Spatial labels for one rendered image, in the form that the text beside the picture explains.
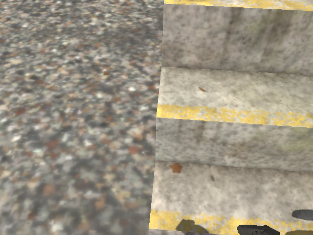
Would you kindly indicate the stairs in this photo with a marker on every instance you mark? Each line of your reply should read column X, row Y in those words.
column 234, row 118

